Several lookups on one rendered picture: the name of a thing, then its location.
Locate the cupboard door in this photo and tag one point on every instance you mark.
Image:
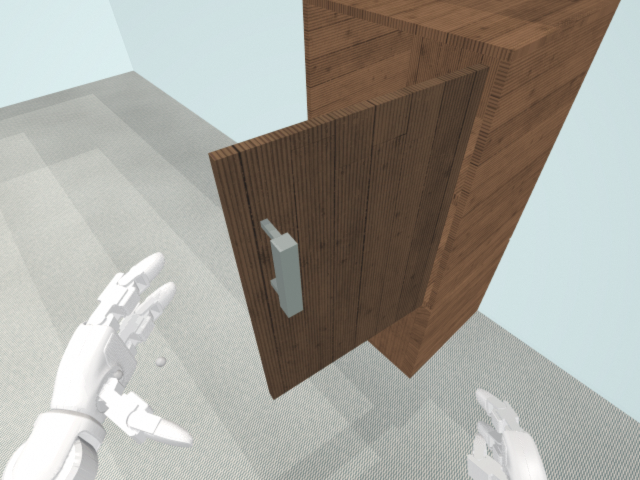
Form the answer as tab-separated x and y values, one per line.
365	192

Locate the robot left hand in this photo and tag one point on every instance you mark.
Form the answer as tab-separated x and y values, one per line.
84	382

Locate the handle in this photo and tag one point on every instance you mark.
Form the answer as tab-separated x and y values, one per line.
287	283

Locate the robot left forearm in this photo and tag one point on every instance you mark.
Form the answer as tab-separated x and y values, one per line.
62	446

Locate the robot right hand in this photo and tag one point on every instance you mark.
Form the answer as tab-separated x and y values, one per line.
515	454

